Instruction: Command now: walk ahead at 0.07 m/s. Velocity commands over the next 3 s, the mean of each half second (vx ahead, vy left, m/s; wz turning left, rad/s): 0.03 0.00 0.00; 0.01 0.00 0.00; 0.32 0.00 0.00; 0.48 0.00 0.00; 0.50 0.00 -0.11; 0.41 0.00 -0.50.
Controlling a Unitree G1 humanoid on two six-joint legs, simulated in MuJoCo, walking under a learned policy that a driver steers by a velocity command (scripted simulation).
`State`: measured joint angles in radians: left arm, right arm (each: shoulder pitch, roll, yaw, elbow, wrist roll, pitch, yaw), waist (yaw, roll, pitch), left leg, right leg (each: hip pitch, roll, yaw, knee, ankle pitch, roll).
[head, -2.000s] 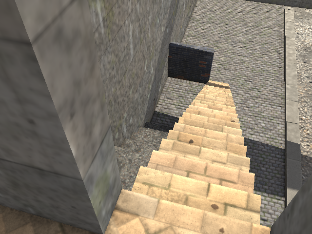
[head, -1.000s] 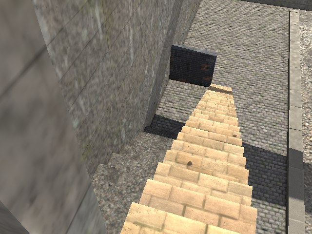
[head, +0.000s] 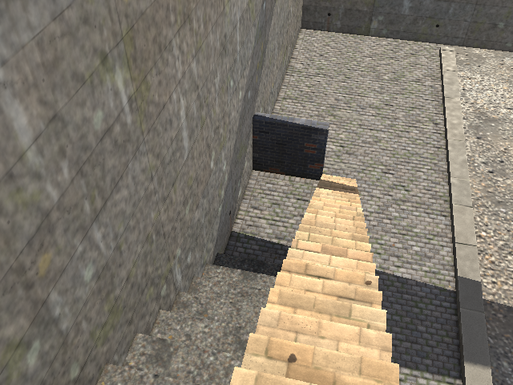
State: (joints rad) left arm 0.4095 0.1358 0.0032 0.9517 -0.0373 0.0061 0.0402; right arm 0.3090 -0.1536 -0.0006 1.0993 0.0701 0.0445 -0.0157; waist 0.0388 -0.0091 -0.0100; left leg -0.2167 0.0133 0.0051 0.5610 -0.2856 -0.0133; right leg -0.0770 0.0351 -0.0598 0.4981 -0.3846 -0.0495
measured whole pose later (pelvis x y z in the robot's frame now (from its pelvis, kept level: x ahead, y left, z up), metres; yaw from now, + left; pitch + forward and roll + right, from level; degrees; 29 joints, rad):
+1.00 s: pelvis -0.03 +0.01 +0.01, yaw -1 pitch +1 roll +1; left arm 0.41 0.18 0.00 1.06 0.01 -0.03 0.01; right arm 0.29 -0.20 0.00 1.13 0.01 0.08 0.00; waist 0.00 -0.01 -0.03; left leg -0.18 0.00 0.02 0.32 -0.15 0.00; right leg -0.08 0.02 -0.05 0.32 -0.25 -0.03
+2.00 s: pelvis +0.23 +0.00 -0.22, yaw -1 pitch -2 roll -1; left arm 0.38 0.18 0.04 1.00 -0.01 -0.03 -0.03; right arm 0.30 -0.23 -0.08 1.03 0.00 0.05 -0.05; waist -0.03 0.05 -0.05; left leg -0.71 0.00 -0.09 1.30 -0.17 0.05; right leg -0.22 0.07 -0.10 0.75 -0.51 -0.10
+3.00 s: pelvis +0.36 -0.03 -0.41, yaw -22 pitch -4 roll +2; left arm 0.20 0.27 0.07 0.68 -0.07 0.12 0.02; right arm 0.30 -0.22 0.01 0.95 0.06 0.02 0.08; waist -0.05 0.07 -0.06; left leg -0.35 0.21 0.20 0.96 -0.61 -0.07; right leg -0.43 -0.02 0.00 0.77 -0.33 -0.02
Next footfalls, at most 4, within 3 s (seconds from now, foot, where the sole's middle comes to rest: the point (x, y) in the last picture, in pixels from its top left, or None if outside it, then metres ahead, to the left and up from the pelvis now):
1.70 right None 0.21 -0.06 -0.96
2.28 left None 0.46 0.13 -1.15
2.94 right None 0.40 -0.17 -1.15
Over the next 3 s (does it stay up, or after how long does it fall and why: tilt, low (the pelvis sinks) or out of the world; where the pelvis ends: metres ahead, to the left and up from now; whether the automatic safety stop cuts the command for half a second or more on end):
stays up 0.36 -0.03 -0.41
